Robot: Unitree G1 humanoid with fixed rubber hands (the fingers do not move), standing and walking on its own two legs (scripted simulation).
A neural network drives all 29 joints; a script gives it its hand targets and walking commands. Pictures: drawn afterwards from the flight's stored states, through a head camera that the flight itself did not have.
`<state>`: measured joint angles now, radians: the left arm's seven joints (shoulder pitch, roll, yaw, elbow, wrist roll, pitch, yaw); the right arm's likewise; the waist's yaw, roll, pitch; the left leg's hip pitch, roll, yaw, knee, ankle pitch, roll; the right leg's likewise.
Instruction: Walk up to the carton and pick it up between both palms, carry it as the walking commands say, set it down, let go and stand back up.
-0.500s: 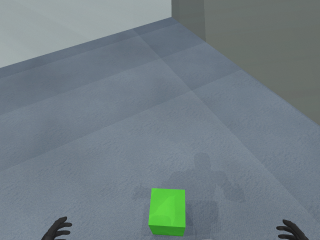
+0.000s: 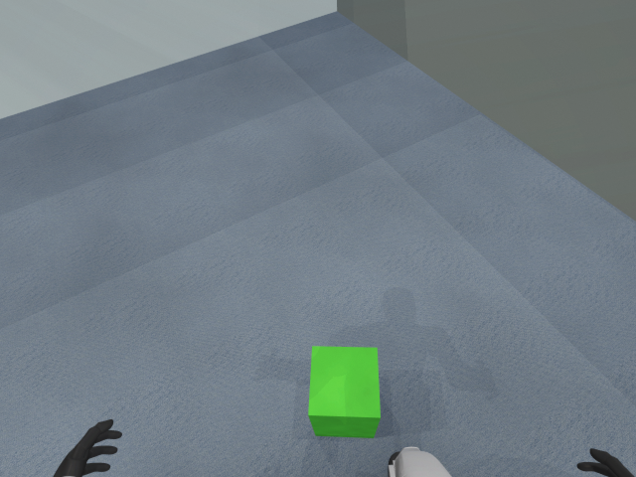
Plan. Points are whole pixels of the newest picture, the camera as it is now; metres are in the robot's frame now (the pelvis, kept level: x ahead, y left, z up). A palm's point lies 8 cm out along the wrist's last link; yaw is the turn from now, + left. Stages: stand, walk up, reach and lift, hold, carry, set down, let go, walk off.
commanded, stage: walk up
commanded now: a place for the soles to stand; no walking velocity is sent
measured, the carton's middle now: (344, 394) +0.37 -0.01 -0.62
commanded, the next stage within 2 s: reach and lift in 1.52 s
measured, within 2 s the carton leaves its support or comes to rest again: neither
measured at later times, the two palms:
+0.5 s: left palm out of the picture +0.11 +0.32 -0.08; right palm out of the picture +0.07 -0.30 -0.08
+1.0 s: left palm out of the picture +0.14 +0.30 -0.08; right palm out of the picture +0.07 -0.32 -0.08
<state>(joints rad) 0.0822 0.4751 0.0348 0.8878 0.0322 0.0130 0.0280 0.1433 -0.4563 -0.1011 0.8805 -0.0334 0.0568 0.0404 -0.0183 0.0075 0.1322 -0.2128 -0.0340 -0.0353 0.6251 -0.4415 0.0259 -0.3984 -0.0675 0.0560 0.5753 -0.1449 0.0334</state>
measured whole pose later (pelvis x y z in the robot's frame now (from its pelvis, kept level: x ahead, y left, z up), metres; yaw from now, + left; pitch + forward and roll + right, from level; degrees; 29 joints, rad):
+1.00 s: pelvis +0.00 +0.00 +0.02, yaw -5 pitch -3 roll +0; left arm 0.07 0.40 0.01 1.04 0.01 0.00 -0.02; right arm 0.08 -0.40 -0.04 1.02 -0.01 -0.03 -0.01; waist -0.02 0.01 0.06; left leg -0.08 0.02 0.04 0.36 -0.24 -0.01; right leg -0.15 0.04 0.05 0.39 -0.19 -0.02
